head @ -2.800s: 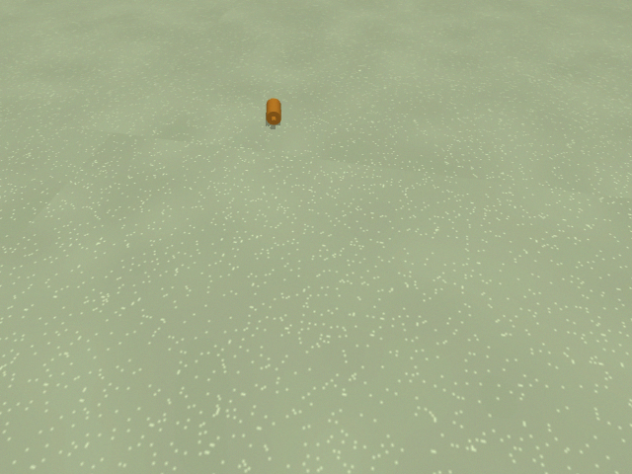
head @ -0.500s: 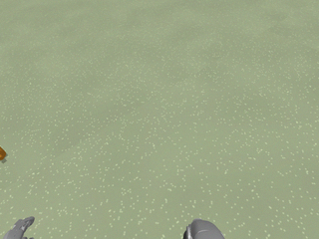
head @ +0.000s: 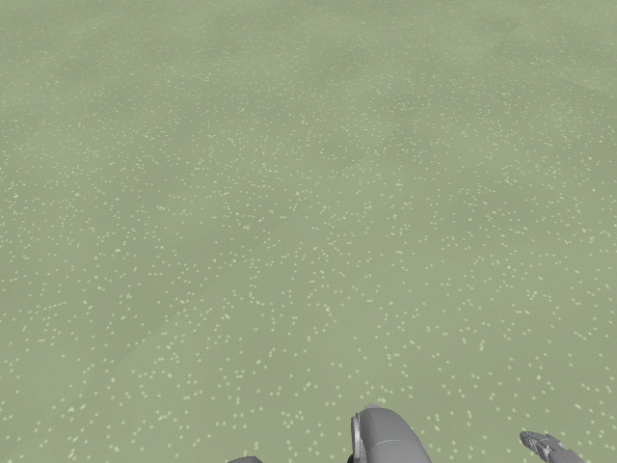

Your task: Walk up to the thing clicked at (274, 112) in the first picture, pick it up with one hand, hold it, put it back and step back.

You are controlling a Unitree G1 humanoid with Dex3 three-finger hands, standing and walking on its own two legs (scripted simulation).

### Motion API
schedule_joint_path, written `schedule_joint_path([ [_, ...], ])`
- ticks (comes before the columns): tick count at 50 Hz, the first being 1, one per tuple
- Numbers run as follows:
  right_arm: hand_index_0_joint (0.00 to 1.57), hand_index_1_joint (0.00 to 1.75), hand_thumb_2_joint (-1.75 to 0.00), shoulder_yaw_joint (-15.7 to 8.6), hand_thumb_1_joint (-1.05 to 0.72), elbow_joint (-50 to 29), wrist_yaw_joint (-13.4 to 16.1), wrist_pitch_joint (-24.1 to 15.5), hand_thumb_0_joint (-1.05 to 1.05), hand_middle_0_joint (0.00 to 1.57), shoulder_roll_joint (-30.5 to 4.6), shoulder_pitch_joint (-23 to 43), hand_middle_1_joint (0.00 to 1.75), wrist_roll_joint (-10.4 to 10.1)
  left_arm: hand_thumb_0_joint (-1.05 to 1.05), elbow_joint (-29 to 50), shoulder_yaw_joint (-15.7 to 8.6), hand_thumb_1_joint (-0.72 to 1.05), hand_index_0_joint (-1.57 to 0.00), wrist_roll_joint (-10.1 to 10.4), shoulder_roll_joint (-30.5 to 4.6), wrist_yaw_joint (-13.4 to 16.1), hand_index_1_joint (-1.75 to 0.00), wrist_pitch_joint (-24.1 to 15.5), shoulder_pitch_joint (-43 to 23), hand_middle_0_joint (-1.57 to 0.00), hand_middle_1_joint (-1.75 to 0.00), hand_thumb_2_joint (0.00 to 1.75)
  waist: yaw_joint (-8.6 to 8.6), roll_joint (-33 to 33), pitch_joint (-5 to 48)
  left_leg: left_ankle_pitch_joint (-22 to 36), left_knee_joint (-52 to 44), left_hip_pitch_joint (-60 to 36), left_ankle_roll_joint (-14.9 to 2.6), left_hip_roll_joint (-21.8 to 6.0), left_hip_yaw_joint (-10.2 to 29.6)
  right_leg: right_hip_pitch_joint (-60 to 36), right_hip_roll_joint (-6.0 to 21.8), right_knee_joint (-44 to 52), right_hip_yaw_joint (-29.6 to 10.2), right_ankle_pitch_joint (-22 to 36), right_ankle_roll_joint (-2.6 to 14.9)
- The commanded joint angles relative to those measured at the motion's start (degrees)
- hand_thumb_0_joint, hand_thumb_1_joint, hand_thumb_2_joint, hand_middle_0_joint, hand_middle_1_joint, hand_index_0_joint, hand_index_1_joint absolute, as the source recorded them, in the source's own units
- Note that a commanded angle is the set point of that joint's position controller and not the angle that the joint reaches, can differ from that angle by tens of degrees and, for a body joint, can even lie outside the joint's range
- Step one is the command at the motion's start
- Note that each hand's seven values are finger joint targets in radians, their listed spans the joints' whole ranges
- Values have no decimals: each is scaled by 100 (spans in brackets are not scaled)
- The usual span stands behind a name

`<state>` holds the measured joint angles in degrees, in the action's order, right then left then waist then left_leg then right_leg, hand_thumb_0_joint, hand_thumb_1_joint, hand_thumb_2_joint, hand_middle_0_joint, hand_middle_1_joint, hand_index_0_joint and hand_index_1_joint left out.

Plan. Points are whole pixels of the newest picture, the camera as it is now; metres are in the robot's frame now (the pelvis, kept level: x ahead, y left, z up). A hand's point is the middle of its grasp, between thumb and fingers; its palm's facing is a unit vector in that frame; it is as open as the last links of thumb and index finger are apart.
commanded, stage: walk up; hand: left
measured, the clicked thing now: out of the picture +0.52 +1.05 -0.70
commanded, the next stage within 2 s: none
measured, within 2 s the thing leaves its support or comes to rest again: neither
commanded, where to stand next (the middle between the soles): +0.07 +1.08 m, yaw -33 degrees
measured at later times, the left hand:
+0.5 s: hand out of the picture +0.19 +0.59 -0.12, palm faces -0.15 -0.74 -0.66, open 7.4 cm
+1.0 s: hand out of the picture +0.25 +0.75 -0.12, palm faces -0.27 -0.76 -0.59, open 7.4 cm
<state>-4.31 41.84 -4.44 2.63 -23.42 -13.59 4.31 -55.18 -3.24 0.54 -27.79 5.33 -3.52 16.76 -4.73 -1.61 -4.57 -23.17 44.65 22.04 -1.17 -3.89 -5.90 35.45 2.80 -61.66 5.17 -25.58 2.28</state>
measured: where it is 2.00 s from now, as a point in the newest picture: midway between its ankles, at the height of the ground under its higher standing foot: outside the picture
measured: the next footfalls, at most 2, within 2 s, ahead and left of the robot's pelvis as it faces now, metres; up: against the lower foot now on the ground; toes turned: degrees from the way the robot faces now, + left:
right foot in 0.08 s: +0.16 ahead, -0.05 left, +0.00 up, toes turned -9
left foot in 0.44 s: +0.15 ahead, +0.37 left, +0.00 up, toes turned -7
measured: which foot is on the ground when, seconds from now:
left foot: down 0.00-0.08, up 0.10-0.42, down 0.44-0.78, up 0.80-1.00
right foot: up 0.00-0.06, down 0.08-0.46, up 0.48-0.74, down 0.76-1.00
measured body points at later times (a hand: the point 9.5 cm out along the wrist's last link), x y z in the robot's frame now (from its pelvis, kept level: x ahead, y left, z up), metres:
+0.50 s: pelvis +0.07 +0.25 -0.03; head +0.10 +0.22 +0.42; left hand +0.20 +0.62 -0.08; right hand +0.13 -0.11 -0.13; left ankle +0.11 +0.37 -0.71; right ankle +0.11 +0.00 -0.69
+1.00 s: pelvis +0.08 +0.47 -0.02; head +0.11 +0.44 +0.43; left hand +0.27 +0.79 -0.09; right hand +0.10 +0.13 -0.12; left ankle +0.14 +0.65 -0.66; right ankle +0.13 +0.26 -0.71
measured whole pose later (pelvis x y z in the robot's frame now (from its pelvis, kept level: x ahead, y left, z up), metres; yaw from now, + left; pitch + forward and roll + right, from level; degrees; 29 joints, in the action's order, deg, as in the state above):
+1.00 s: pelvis +0.08 +0.47 -0.02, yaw -16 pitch -2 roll -1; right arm -6.0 36.7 -5.6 6.5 -26.7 -13.5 3.6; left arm -45.9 -2.9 -2.7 -25.7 5.5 -2.7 15.6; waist -1.8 -5.4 -6.7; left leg -25.4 68.6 31.5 -0.4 -6.0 6.4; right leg 29.8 6.2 -45.5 -1.3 -14.9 0.6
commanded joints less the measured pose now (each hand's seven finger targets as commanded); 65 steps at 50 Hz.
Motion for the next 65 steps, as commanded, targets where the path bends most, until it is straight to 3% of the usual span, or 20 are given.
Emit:
schedule_joint_path([
  [1,20,30,-90,-482,-90,-896,158,-113,0,20,-1347,733,30,90,0,353,-352,90,-20,27,-916,90,-30,-140,1017,-20,-30,90,394,-1163,795,3835,-699,-582,-1154,-966,853,-965,122,1857,11,869,119],
  [3,20,30,-90,-403,-90,-1164,89,-71,0,20,-1156,1018,30,-35,0,116,-611,90,-20,-142,-1425,218,-30,-138,2300,-20,-30,90,1217,-2,1230,2882,1122,1155,-510,-287,206,-3521,118,2980,-432,1864,209],
  [4,20,30,-90,-299,-90,-1260,74,-56,0,20,-828,621,30,-63,0,256,-772,90,-20,-275,-1893,298,-30,-128,2413,-20,-30,90,1162,1196,1328,-406,2105,2675,-166,239,342,-4461,1374,3340,-2409,1593,690],
  [6,20,30,-90,-536,-90,-1052,147,163,0,20,-1411,174,30,-65,0,922,-690,90,-20,-159,-1978,336,-30,-98,1321,-20,-30,90,657,54,1098,-795,3535,2455,108,82,1381,-2915,2547,4474,-4425,-843,1465],
  [12,20,30,-90,-598,-90,-594,-94,217,0,20,-1544,-254,30,42,0,1274,-721,90,-20,-289,-1772,178,-30,-165,123,-20,-30,90,143,944,559,36,2804,1373,153,-257,1235,-817,1252,3792,-1992,-583,949],
  [21,20,30,-90,-701,-90,-494,-123,99,0,20,-1558,-789,30,18,0,1307,-720,90,-20,-302,-1915,86,-30,-95,18,-20,-30,90,-71,846,857,-275,40,-563,-103,145,566,199,900,2401,-1744,-112,698],
  [23,20,30,-90,-897,-90,-541,41,-34,0,20,-2471,-1155,30,141,0,1436,-370,90,-20,-169,-809,205,-30,-46,-274,-20,-30,90,-574,-2275,399,-859,-2482,-806,-481,-1348,3550,2173,-1169,-760,-308,-1372,33],
  [24,20,30,-90,-916,-90,-627,134,-71,0,20,-2664,-412,30,28,0,1347,-358,90,-20,-138,-1108,370,-30,-90,-421,-20,-30,90,-328,-2084,156,-625,-2741,-437,-1105,-1739,4437,2125,-537,-1070,-1071,-1046,241],
  [26,20,30,-90,-717,-90,-745,207,-85,0,20,-1796,-168,30,75,0,931,-379,90,-20,-13,-1199,275,-30,-91,-157,-20,-30,90,-173,-633,4,1274,-1843,-564,-421,-1051,2859,1785,-416,-914,-1169,-377,64],
  [34,20,30,-90,-564,-90,-1140,284,-21,0,20,-1294,42,30,136,0,802,-354,90,-20,39,-1016,152,-30,52,870,-20,-30,90,219,-1000,593,3712,-983,-873,-429,-810,1397,-408,-119,984,-377,408,151],
  [37,20,30,-90,-508,-90,-1453,250,36,0,20,-1160,467,30,49,0,621,-511,90,-20,-70,-1249,237,-30,36,2031,-20,-30,90,1044,-434,947,4196,588,491,525,-108,341,-3113,-27,3290,-224,1699,496],
  [39,20,30,-90,-468,-90,-1344,271,76,0,20,-1071,-592,30,-11,0,1139,-655,90,-20,-188,-1670,300,-30,44,1340,-20,-30,90,582,596,1397,-1199,3461,2324,834,143,1252,-3846,2550,3476,-3828,1811,1796],
  [40,20,30,-90,-635,-90,-1341,358,213,0,20,-1449,-450,30,2,0,1365,-681,90,-20,-105,-1839,395,-30,-1,609,-20,-30,90,454,423,1087,-1180,4572,2298,671,-50,1797,-2605,3273,4049,-4754,1396,2346],
  [45,20,30,-90,-639,-90,-941,11,268,0,20,-1432,-469,30,-4,0,1421,-611,90,-20,-277,-1663,272,-30,-101,-476,-20,-30,90,-16,623,236,161,3601,868,67,-126,1357,-194,1209,3626,-1769,-268,954],
  [50,20,30,-90,-589,-90,-849,-58,253,0,20,-1340,-217,30,-70,0,1225,-774,90,-20,-377,-2022,127,-30,-65,-64,-20,-30,90,379,1224,430,-804,1013,247,-20,-50,527,-379,1031,3259,-1631,-148,862],
  [52,20,30,-90,-680,-90,-410,9,205,0,20,-1371,-1272,30,-4,0,1217,-670,90,-20,-304,-1712,128,-30,15,-216,-20,-30,90,-166,220,781,-307,-408,-1010,-73,368,165,154,529,1953,-947,99,434],
  [54,20,30,-90,-824,-90,-723,121,114,0,20,-2353,-817,30,95,0,1287,-431,90,-20,-172,-880,242,-30,39,-247,-20,-30,90,-311,-2271,276,26,-2086,-370,-978,-1341,3348,1544,-1095,-699,-317,-1171,-42],
  [55,20,30,-90,-836,-90,-832,191,96,0,20,-2519,-107,30,-46,0,1272,-387,90,-20,-192,-1072,345,-30,-30,-668,-20,-30,90,-239,-2126,38,-27,-2476,375,-1621,-1786,4220,1301,-641,-1251,-751,-1093,131],
  [61,20,30,-90,-494,-90,-1055,285,56,0,20,-1463,438,30,50,0,667,-413,90,-20,53,-955,81,-30,-54,345,-20,-30,90,192,-1334,419,2778,-740,-47,-1380,-816,1887,-280,-291,-165,-24,-250,2],
  [65,20,30,-90,-271,-90,-1129,262,203,0,20,-978,203,30,-109,0,645,-585,90,-20,-150,-1353,211,-30,-125,1514,-20,-30,90,888,209,830,1766,1500,1671,-401,-17,1007,-3500,388,3084,-1644,1759,251],
])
